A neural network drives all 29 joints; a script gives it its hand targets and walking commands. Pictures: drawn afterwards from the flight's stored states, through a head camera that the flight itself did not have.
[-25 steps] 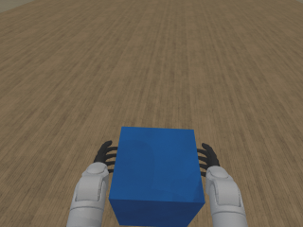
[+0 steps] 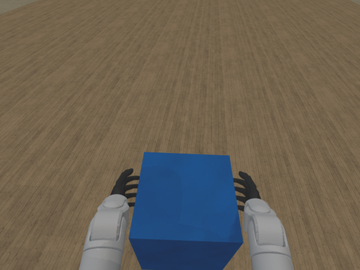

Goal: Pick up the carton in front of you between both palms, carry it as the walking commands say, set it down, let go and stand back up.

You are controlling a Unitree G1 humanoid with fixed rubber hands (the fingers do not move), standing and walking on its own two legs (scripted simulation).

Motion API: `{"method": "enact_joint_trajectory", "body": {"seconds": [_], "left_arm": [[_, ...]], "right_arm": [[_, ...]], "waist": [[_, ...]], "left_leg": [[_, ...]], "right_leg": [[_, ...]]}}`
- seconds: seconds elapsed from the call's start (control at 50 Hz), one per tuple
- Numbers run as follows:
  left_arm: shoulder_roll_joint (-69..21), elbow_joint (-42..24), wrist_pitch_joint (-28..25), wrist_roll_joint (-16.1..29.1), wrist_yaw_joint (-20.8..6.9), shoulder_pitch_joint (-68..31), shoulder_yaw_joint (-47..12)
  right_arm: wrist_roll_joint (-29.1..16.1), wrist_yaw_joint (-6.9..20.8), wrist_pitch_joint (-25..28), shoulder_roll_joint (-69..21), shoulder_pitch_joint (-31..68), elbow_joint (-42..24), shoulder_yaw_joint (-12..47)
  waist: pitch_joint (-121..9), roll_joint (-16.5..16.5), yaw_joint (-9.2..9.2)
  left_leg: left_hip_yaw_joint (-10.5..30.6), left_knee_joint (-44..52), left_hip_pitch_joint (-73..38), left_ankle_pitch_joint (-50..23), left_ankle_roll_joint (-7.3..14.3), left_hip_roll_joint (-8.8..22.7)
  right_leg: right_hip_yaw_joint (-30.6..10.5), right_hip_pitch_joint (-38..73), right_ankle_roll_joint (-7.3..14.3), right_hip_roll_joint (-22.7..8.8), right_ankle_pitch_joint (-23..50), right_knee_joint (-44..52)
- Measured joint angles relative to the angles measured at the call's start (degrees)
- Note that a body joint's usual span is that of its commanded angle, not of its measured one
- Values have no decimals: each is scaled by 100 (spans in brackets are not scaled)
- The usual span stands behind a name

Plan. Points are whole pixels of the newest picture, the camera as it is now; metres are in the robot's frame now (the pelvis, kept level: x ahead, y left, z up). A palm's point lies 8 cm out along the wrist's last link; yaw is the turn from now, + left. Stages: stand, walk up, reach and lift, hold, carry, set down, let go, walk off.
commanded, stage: hold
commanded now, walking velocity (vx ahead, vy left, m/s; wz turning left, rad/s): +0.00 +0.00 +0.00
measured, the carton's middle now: (183, 214) +0.29 +0.00 -0.05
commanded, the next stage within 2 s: set down in 0.08 s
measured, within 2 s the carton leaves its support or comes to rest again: neither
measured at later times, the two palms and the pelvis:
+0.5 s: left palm (124, 196) +0.32 +0.15 -0.02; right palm (241, 199) +0.32 -0.14 -0.02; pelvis -0.04 +0.00 -0.03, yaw +1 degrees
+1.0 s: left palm (136, 208) +0.39 +0.16 -0.22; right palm (223, 213) +0.38 -0.14 -0.21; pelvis -0.03 +0.01 -0.14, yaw +1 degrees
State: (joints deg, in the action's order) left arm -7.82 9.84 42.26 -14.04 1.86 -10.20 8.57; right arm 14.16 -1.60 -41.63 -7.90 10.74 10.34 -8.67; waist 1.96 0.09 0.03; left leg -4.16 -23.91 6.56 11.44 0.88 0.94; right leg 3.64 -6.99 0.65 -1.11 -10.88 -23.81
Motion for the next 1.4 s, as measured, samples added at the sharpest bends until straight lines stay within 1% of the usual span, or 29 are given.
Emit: {"method": "enact_joint_trajectory", "body": {"seconds": [0.12,0.2,0.3,0.38,0.46,0.52,0.56,0.62,0.7,0.76,0.82,0.86,0.92,1.02,1.14,1.28,1.4], "left_arm": [[-30,270,-8,-88,-45,-192,143],[-127,820,-111,-287,-117,-655,530],[-233,1889,-531,-727,-238,-1552,1440],[-187,2584,-871,-1114,-326,-2257,2044],[-162,2899,-1225,-1441,-419,-2686,2434],[-120,2938,-1590,-1480,-438,-2832,2462],[-73,2906,-1881,-1408,-430,-2886,2382],[29,2827,-2372,-1164,-376,-2928,2165],[210,2659,-2923,-619,-242,-2913,1740],[336,2503,-3106,-135,-103,-2849,1374],[428,2397,-3132,203,-10,-2816,1127],[452,2393,-3107,306,17,-2838,1084],[460,2509,-3033,297,15,-2954,1162],[499,2829,-2922,121,-17,-3256,1373],[643,3101,-2978,42,-17,-3637,1420],[939,3265,-3041,304,69,-4209,1194],[1251,3434,-2963,594,123,-4807,979]], "right_arm": [[86,35,5,-29,177,251,-146],[290,96,83,-124,618,746,-554],[726,166,462,-281,1521,1766,-1467],[1079,183,787,-295,2236,2441,-2089],[1354,204,1127,-330,2637,2702,-2469],[1406,208,1487,-350,2753,2684,-2531],[1345,195,1787,-345,2784,2622,-2488],[1113,125,2298,-303,2789,2505,-2327],[602,-31,2864,-190,2708,2270,-1943],[125,-163,3060,-70,2584,2065,-1625],[-235,-240,3098,37,2508,1932,-1418],[-355,-265,3077,68,2516,1920,-1387],[-358,-263,3004,68,2630,2025,-1481],[-177,-238,2896,53,2947,2333,-1753],[-109,-263,2953,115,3317,2564,-1887],[-387,-422,3013,303,3770,2578,-1771],[-637,-549,2919,492,4249,2579,-1686]], "waist": [[56,-6,0],[119,-5,16],[182,-2,44],[284,-3,62],[359,4,69],[433,10,65],[505,11,60],[587,4,60],[503,-7,71],[188,-8,57],[-218,-11,43],[-473,-12,43],[-773,-6,51],[-1079,2,77],[-1185,14,109],[-1011,33,104],[-692,36,82]], "left_leg": [[126,-90,-105,-6,-7,-48],[371,-309,-34,45,15,-179],[692,-856,306,287,65,-368],[807,-1312,756,402,68,-442],[824,-1724,1463,496,30,-462],[820,-1999,2170,522,13,-475],[819,-2171,2696,522,6,-486],[824,-2461,3563,528,3,-508],[824,-2987,4810,624,-7,-552],[810,-3461,5722,781,-9,-586],[807,-3929,6452,978,-10,-620],[804,-4206,6810,1109,-11,-643],[794,-4559,7201,1283,-9,-672],[787,-5024,7750,1481,-10,-714],[782,-5562,8530,1608,-28,-769],[766,-6366,9524,1743,-72,-826],[750,-7109,10198,1868,-111,-869]], "right_leg": [[-110,112,-12,47,-7,-94],[-340,53,25,173,-84,-328],[-584,-263,72,344,-330,-851],[-681,-695,66,447,-423,-1270],[-694,-1395,36,487,-515,-1667],[-698,-2102,16,504,-538,-1938],[-698,-2626,5,514,-537,-2106],[-688,-3485,-14,523,-544,-2387],[-673,-4726,-49,533,-650,-2913],[-693,-5639,-77,561,-811,-3390],[-725,-6369,-108,604,-1005,-3852],[-739,-6727,-126,629,-1134,-4127],[-749,-7118,-143,653,-1311,-4483],[-747,-7665,-161,681,-1515,-4950],[-743,-8442,-190,719,-1654,-5494],[-726,-9432,-241,794,-1790,-6293],[-690,-10099,-289,867,-1910,-7019]]}}
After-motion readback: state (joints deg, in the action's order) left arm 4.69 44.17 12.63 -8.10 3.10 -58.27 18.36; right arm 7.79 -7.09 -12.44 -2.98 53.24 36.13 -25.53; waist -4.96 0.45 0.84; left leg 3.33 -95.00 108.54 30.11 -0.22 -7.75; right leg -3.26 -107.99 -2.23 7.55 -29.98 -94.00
